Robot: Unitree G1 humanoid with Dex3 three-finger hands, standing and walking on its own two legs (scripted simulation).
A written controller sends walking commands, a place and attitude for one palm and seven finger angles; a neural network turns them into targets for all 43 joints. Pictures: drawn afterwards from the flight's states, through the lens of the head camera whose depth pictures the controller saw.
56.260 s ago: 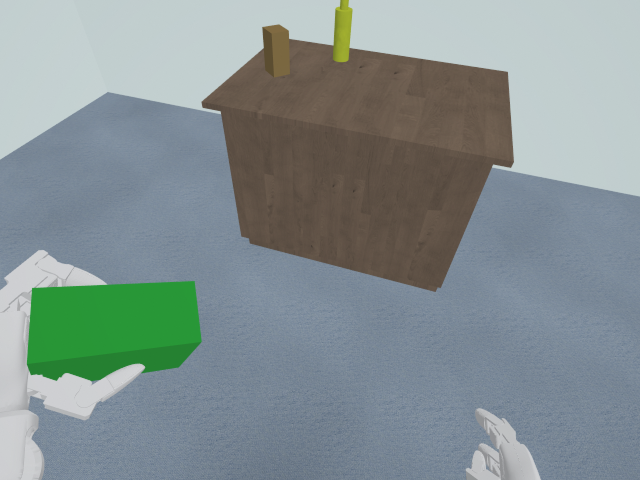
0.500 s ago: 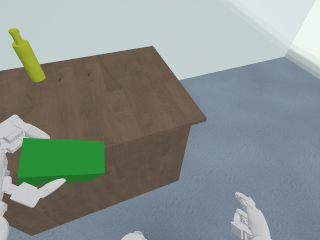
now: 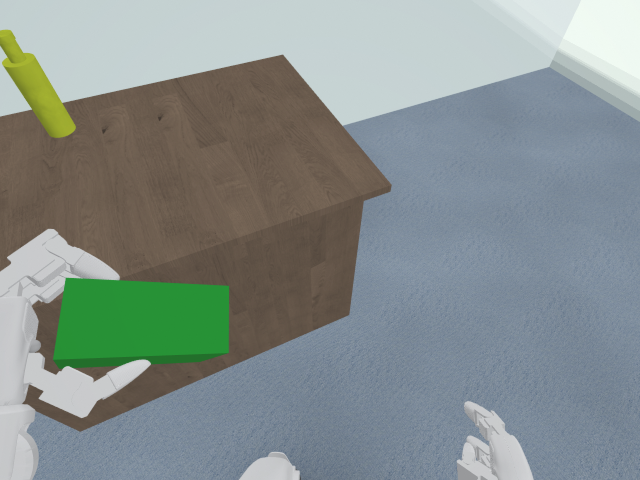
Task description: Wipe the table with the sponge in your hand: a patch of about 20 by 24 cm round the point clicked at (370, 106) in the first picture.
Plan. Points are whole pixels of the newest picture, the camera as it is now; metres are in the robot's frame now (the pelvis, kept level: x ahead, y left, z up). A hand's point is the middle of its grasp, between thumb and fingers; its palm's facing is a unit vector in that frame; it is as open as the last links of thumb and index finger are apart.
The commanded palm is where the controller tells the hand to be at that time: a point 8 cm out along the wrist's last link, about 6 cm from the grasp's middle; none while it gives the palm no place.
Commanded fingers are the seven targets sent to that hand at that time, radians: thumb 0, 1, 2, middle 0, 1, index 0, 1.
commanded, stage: stop stepping back and stand still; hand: left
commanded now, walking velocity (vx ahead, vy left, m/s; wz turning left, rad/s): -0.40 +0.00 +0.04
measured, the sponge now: (169, 327) +0.23 +0.17 +0.13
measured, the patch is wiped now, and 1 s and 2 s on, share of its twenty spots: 0.90 0.90 0.90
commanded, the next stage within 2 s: stand and wait in 1.76 s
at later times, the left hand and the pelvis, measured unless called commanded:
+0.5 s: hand out of the picture +0.08 +0.24 +0.16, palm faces +0.46 -0.82 -0.34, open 10.3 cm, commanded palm +0.03 +0.27 +0.19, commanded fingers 0.00 0.10 1.30 -1.20 -1.60 -1.20 -1.60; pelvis -0.11 -0.02 +0.00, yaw +3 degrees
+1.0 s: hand out of the picture +0.04 +0.23 +0.16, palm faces +0.44 -0.81 -0.38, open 10.3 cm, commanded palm -0.01 +0.27 +0.19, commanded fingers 0.00 0.10 1.30 -1.20 -1.60 -1.20 -1.60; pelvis -0.15 -0.02 +0.01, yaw +5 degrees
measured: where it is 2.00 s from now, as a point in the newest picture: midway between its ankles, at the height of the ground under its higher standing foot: outside the picture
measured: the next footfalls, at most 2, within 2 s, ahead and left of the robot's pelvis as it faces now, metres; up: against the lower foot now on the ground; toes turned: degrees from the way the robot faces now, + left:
left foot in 0.14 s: +0.00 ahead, +0.09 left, +0.00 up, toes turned +1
left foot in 0.56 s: -0.08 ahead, +0.12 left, +0.00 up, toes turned +4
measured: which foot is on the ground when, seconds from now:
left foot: up 0.00-0.12, down 0.14-0.40, up 0.42-0.54, down 0.56-0.72, up 0.74-0.98, down 1.00-1.00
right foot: down 0.00-1.00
